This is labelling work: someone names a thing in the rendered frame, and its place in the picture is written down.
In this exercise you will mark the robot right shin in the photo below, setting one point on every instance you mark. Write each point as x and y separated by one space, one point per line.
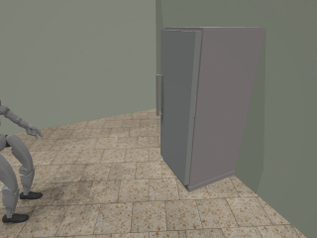
10 200

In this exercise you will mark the left robot forearm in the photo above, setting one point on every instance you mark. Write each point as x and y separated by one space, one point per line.
16 119

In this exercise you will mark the left robot hand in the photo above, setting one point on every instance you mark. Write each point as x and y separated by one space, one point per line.
33 131

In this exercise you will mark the robot left foot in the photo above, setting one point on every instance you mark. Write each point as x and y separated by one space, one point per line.
31 195

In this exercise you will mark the handle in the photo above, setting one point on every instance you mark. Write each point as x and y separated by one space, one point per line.
157 93

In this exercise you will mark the fridge door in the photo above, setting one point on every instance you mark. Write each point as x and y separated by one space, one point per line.
179 62

